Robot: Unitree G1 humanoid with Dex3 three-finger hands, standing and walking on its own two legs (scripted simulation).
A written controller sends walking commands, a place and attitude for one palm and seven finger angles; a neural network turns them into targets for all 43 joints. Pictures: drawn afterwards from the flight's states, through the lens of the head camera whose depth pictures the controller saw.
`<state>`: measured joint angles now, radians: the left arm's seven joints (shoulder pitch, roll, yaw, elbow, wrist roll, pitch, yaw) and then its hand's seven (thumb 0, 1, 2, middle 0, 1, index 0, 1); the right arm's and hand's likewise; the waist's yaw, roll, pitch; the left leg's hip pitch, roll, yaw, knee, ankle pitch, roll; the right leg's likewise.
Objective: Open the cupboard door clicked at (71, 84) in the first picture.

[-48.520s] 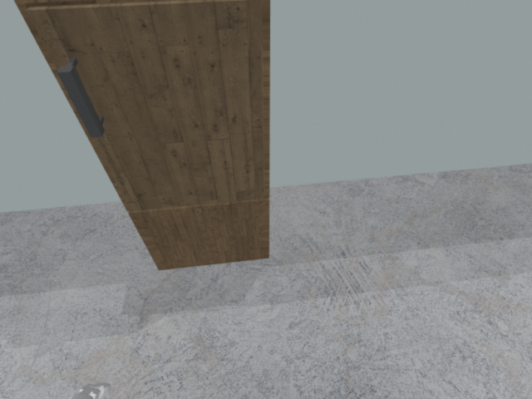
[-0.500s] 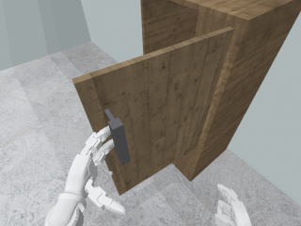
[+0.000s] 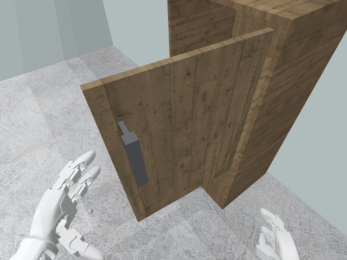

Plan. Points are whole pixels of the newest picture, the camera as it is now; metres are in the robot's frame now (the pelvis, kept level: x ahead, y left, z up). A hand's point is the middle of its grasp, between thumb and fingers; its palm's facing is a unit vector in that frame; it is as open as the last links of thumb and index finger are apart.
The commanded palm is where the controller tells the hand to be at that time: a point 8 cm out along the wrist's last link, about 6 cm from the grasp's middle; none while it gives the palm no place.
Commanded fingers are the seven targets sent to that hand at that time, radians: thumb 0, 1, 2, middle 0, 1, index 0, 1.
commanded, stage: draw the hand back to the body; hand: left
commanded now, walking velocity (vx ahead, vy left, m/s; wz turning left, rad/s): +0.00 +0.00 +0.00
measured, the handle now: (132, 155) +0.31 +0.12 +0.11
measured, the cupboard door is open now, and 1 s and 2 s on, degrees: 84 84 84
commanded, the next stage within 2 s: step back with the hand held close in 1.64 s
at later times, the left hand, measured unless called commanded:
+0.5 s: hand (64, 206) +0.19 +0.21 +0.13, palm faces -0.07 -0.99 -0.09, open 16.3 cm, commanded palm +0.15 +0.27 +0.14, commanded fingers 0.00 -0.40 0.34 -0.15 -0.30 -0.15 -0.30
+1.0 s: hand (25, 187) +0.20 +0.27 +0.16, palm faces +0.33 -0.86 -0.38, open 12.3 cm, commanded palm +0.16 +0.32 +0.18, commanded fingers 0.00 0.48 0.72 -0.19 -0.30 -0.19 -0.30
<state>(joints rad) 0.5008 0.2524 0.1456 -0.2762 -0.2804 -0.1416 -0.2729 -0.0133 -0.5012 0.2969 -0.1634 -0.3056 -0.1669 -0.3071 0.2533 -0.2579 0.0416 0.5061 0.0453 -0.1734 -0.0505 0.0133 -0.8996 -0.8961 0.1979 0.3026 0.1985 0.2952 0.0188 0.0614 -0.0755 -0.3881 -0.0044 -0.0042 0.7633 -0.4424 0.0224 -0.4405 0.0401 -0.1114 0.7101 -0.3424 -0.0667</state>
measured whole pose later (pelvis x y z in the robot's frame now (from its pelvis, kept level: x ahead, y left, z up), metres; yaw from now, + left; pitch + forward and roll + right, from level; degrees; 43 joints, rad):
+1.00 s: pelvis +0.01 +0.04 +0.03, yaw -1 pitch -3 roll -1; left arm 0.52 0.32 0.22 -0.43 -0.04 -0.06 0.11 0.00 0.14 0.57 -0.18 -0.30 -0.18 -0.30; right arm 0.22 -0.22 0.04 0.62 0.00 -0.13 -0.05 0.01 -0.90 -0.90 0.20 0.30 0.20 0.30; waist 0.06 0.06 0.01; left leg -0.08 -0.05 0.04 0.45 -0.31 0.07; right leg -0.15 0.01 -0.06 0.42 -0.22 -0.01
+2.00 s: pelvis -0.01 +0.02 +0.03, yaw -3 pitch +0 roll -1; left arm 0.53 0.37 0.37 -0.39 -0.05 -0.17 0.11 0.01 0.89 0.90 -0.21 -0.30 -0.21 -0.30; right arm 0.18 -0.25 -0.01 0.59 0.02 -0.03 -0.05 0.01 -0.90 -0.90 0.20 0.30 0.20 0.30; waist 0.01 0.07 0.00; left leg -0.17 -0.01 0.06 0.45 -0.29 0.05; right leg -0.23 0.05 -0.04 0.39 -0.16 -0.04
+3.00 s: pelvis -0.16 +0.03 +0.03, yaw -6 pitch +6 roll -3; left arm 0.53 0.47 0.42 -0.59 -0.08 -0.17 0.12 0.01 0.89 0.90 -0.21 -0.30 -0.21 -0.30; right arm 0.11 -0.15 0.02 0.59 -0.02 -0.13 -0.03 0.01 -0.90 -0.90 0.20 0.30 0.20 0.30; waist 0.00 -0.02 0.00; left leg -0.43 0.04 0.10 0.26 0.07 0.06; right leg -0.16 0.05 -0.02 0.60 -0.48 0.00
